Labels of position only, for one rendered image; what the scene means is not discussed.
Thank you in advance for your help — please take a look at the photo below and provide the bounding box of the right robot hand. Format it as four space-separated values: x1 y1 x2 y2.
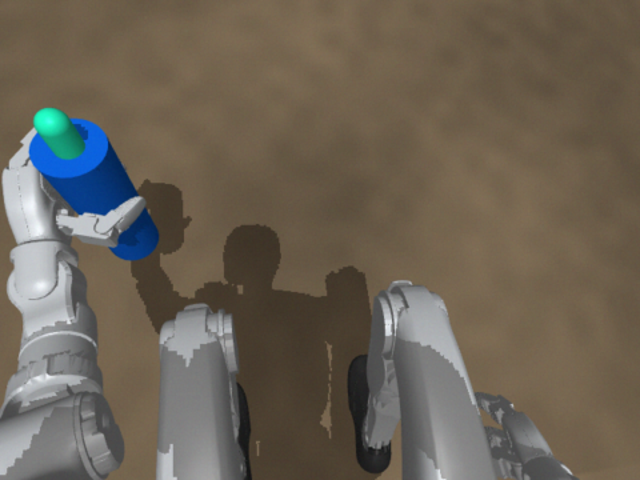
474 392 554 480

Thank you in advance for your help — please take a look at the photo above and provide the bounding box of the right robot foot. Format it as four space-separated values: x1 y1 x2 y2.
348 355 391 474

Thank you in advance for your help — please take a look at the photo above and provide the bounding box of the right robot arm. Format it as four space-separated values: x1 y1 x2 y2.
521 456 580 480

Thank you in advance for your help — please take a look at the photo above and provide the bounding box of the left robot arm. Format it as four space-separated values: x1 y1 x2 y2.
0 239 124 480

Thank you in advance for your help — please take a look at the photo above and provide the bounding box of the bottle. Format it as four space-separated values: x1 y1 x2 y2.
29 108 159 261

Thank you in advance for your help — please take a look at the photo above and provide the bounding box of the left robot hand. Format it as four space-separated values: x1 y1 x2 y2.
2 127 146 248

